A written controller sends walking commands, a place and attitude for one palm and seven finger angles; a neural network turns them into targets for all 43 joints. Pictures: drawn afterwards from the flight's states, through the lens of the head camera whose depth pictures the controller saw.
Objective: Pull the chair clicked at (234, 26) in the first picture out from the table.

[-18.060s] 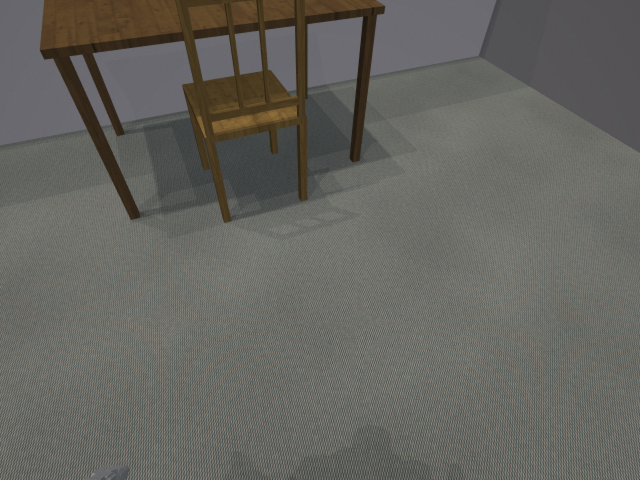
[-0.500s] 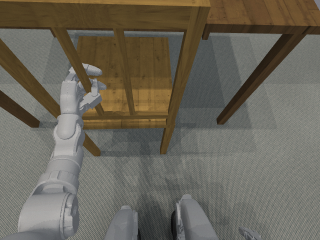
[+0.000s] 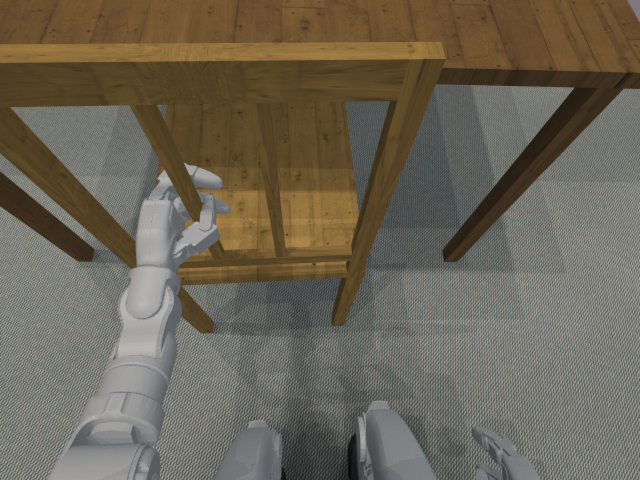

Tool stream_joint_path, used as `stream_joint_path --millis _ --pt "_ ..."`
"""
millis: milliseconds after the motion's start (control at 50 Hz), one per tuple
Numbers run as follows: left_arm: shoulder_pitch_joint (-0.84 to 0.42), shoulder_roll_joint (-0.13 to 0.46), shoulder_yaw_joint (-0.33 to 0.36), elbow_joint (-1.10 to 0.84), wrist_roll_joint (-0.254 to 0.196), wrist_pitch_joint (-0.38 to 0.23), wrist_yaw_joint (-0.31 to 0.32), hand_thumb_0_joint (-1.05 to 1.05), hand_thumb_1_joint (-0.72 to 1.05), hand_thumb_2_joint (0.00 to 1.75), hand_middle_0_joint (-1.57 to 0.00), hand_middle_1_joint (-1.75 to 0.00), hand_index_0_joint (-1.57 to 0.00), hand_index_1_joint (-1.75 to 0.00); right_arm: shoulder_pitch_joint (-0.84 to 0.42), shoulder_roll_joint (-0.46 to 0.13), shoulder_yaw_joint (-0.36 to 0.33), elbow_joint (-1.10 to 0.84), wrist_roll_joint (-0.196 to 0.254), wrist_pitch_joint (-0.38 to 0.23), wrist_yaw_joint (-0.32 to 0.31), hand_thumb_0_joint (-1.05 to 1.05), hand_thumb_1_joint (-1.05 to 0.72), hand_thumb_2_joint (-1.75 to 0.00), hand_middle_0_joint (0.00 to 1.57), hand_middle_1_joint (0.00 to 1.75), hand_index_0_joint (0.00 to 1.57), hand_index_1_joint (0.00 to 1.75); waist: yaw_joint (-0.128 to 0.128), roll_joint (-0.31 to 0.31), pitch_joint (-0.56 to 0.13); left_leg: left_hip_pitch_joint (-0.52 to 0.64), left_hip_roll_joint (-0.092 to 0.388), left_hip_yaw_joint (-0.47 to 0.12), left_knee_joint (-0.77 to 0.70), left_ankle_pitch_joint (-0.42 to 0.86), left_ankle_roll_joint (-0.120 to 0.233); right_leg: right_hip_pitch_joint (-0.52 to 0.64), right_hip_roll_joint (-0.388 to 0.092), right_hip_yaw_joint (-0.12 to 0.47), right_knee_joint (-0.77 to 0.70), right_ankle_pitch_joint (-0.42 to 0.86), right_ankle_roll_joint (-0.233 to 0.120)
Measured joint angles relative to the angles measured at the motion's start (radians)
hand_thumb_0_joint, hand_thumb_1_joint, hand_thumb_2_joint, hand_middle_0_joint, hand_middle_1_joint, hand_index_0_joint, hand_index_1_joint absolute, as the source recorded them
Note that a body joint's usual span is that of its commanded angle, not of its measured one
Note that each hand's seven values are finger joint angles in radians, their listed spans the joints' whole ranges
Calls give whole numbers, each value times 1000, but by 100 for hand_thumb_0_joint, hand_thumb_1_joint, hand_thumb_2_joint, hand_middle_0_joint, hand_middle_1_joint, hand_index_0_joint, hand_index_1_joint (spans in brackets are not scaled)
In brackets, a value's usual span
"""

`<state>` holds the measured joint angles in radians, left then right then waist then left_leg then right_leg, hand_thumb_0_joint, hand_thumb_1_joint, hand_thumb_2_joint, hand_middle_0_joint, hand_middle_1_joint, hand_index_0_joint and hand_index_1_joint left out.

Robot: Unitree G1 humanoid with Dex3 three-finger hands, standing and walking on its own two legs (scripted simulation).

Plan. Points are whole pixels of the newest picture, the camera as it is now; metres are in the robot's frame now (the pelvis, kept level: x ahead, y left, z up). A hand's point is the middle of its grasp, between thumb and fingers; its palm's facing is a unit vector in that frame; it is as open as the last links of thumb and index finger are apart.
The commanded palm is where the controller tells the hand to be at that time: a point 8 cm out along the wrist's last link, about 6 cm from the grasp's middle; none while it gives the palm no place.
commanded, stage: step backward, pulling the chair out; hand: left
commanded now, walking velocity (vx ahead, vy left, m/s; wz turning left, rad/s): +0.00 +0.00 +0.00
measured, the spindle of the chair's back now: (192, 201) +0.44 +0.15 +0.02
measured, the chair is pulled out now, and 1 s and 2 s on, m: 0.03 0.11 0.20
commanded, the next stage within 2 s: none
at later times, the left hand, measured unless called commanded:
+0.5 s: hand (214, 235) +0.39 +0.12 +0.03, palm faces -0.07 -0.99 -0.13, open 4.7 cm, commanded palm +0.37 +0.17 +0.03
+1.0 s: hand (228, 289) +0.33 +0.10 +0.03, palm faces -0.04 -0.99 -0.15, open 4.8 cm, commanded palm +0.31 +0.15 +0.04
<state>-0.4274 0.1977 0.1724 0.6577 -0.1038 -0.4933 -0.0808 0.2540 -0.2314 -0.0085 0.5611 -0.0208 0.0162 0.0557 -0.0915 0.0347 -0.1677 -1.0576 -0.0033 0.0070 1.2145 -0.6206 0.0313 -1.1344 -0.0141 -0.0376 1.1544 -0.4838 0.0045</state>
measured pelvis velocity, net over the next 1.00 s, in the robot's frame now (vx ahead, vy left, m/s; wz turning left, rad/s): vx -0.05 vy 0.00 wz -0.04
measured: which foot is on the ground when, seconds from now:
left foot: down 0.00-1.00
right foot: down 0.00-1.00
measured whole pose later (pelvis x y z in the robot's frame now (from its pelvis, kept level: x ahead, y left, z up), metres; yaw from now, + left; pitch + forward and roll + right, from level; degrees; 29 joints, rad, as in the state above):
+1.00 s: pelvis -0.05 +0.00 +0.09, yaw -2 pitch +8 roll +0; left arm -0.48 0.17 0.06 0.99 -0.07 -0.22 0.10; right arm 0.22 -0.26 -0.01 0.68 0.05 0.09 -0.11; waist -0.10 0.02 0.08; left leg -0.45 -0.01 0.07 0.59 -0.28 0.02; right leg -0.53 -0.02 -0.03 0.53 -0.13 0.00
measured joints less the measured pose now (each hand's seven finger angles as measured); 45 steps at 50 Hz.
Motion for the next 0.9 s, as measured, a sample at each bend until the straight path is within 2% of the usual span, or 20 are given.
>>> stream_joint_path --millis 100,120,160,220,300,440,620,800,900 --pt "-2 -3 -3 5 -2 -2 1 1 81 83 -47 -145 -43 -145 -6 -3 2 2 0 -8 -6 1 -91 -90 20 30 20 30 2 1 2 -2 -2 -2 5 1 0 -1 -2 -1 6 0 -1" --pt "-8 3 -9 -7 17 22 21 1 80 83 -48 -145 -43 -145 -15 1 1 1 12 9 -16 1 -91 -90 20 30 20 30 3 -4 28 23 -4 0 -3 2 1 22 -3 0 1 1 0" --pt "-21 21 -41 -29 53 120 68 1 79 82 -48 -144 -43 -145 -30 16 -5 -9 38 54 -54 1 -91 -90 20 30 20 30 4 -8 101 117 -8 4 -67 30 5 115 -7 5 -57 21 7" --pt "-22 24 -77 7 63 242 123 2 80 84 -43 -136 -44 -145 -18 24 5 -27 63 95 -100 1 -91 -90 20 30 20 30 -9 2 130 246 -17 9 -222 98 12 245 -13 11 -204 81 11" --pt "-16 -7 -84 107 36 300 163 2 81 83 -35 -123 -46 -145 12 21 24 -21 76 120 -136 1 -91 -90 20 30 20 30 -23 -5 128 399 -25 20 -413 177 11 391 -17 21 -380 158 17" --pt "-71 -10 -122 272 56 294 161 2 81 82 -32 -116 -49 -145 29 -2 10 29 62 121 -159 1 -90 -90 20 30 20 30 -17 -17 160 545 -7 27 -570 252 15 529 -2 8 -535 284 14" --pt "-49 -10 -108 307 55 259 150 2 81 81 -31 -115 -50 -145 28 -2 -11 71 41 106 -144 1 -90 -90 20 30 20 30 -5 -20 208 629 -4 76 -610 262 21 613 -1 30 -602 283 13" --pt "-40 -16 -85 327 47 237 150 2 79 82 -33 -113 -50 -145 13 34 6 109 49 87 -144 1 -90 -90 20 30 20 30 7 -9 234 637 10 84 -624 290 2 622 12 29 -623 306 2" --pt "-52 -15 -92 333 39 248 163 2 79 82 -33 -112 -50 -145 -11 17 8 117 62 76 -156 1 -90 -90 21 30 20 30 -1 -12 237 609 8 74 -616 314 -7 598 8 19 -615 326 -10"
